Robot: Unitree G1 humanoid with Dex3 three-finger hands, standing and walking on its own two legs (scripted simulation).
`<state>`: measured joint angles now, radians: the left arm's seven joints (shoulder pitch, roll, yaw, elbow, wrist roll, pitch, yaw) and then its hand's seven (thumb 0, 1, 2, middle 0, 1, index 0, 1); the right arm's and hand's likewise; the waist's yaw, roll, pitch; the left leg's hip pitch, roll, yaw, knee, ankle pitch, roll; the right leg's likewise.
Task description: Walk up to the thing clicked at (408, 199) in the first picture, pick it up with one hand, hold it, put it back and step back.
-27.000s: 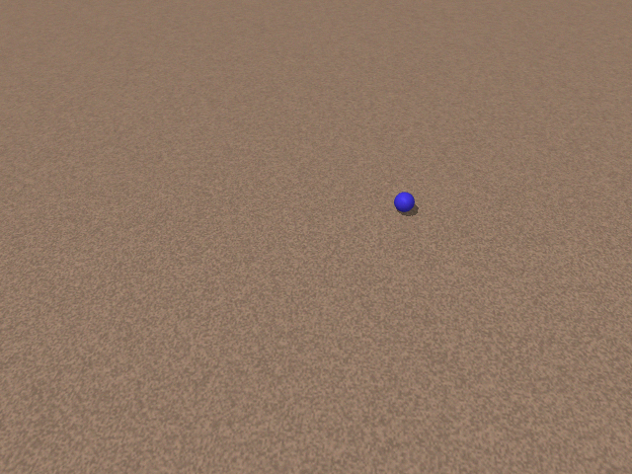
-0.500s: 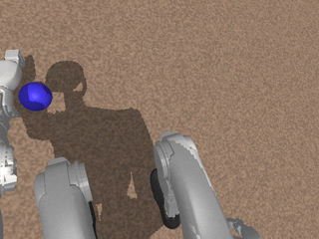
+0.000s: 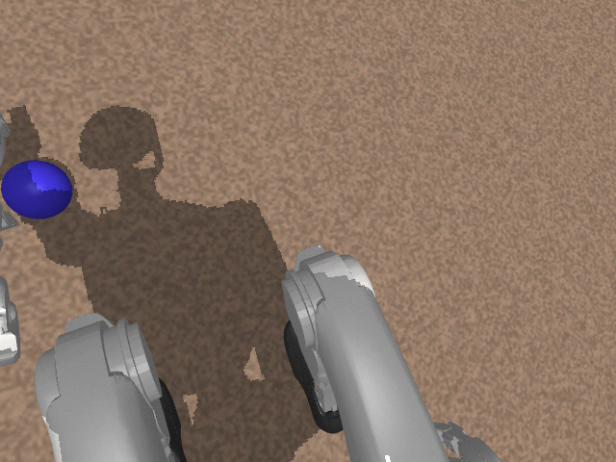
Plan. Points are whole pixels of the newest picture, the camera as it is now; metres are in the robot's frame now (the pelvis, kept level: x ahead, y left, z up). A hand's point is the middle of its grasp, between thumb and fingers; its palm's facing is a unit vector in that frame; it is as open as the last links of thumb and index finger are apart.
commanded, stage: rest palm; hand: left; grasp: from above
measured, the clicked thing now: (38, 189) +0.53 +0.25 -0.28
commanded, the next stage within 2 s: close in 0.94 s
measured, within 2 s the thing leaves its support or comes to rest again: neither
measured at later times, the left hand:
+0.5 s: hand (33, 189) +0.51 +0.24 -0.23, palm faces -0.42 -0.05 -0.91, open 13.3 cm
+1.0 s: hand (32, 199) +0.50 +0.25 -0.25, palm faces -0.45 -0.09 -0.89, open 13.6 cm
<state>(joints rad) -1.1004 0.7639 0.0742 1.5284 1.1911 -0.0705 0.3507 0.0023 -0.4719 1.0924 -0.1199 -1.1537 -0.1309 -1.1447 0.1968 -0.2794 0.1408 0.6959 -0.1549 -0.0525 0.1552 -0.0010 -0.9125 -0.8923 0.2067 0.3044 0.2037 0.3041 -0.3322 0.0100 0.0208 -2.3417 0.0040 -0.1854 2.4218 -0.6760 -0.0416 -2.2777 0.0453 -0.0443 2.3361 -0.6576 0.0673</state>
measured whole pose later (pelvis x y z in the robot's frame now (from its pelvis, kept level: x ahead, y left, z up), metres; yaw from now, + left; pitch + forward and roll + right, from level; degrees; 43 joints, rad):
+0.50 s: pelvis +0.00 +0.01 -0.01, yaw -3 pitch +33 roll -10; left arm -1.16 0.83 0.06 1.69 1.31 -0.12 0.58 0.00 -0.45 1.06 -0.11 -1.11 -0.12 -1.10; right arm 0.16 -0.31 0.20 0.69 -0.22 -0.13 0.19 0.00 -0.91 -0.89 0.20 0.30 0.20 0.30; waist -0.41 -0.07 0.09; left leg -2.37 0.00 -0.23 2.48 -0.70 -0.05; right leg -2.29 0.06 -0.08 2.36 -0.67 0.07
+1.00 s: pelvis +0.00 +0.01 -0.01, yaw -5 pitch +30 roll -13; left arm -1.13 0.91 0.07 1.69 1.29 -0.19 0.55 0.00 -0.49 1.06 -0.10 -1.07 -0.10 -1.07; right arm 0.17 -0.33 0.25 0.68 -0.24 -0.16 0.23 0.00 -0.91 -0.90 0.20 0.30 0.20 0.30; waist -0.41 -0.10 0.14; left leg -2.35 0.00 -0.27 2.52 -0.71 -0.05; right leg -2.25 0.06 -0.11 2.36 -0.67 0.08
